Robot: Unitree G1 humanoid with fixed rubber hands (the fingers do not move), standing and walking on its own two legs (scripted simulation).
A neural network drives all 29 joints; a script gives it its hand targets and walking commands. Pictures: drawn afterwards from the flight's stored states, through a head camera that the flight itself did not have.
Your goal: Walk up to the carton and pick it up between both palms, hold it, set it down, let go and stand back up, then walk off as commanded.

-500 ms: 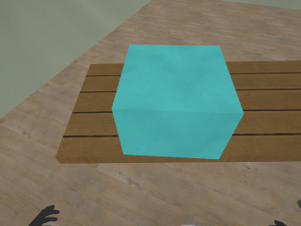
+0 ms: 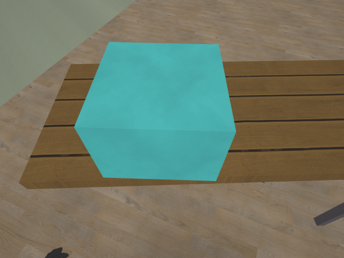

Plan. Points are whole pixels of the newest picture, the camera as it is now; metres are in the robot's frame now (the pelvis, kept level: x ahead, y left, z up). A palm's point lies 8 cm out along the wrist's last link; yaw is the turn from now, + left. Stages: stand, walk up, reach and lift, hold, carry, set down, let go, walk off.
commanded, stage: walk up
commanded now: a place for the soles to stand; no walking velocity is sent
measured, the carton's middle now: (161, 110) +0.46 +0.05 +0.07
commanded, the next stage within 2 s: reach and lift in 0.52 s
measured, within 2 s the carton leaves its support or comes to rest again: neither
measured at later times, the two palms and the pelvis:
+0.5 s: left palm out of the picture +0.12 +0.31 -0.08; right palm out of the picture +0.09 -0.34 -0.07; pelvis +0.00 -0.01 +0.00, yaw +1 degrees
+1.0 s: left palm (49, 242) +0.18 +0.29 -0.05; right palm out of the picture +0.14 -0.31 -0.03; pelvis +0.01 +0.01 +0.02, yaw +1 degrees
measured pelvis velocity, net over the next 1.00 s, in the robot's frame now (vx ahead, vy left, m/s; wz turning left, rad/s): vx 0.01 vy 0.01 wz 0.02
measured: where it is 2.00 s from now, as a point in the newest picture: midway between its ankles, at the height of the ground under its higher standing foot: outside the picture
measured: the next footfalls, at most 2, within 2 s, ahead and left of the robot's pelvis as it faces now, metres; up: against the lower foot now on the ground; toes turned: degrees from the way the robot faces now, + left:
left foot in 0.02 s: +0.06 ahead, +0.14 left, +0.00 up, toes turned +3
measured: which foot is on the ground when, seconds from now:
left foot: up 0.00-0.00, down 0.02-1.00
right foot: down 0.00-1.00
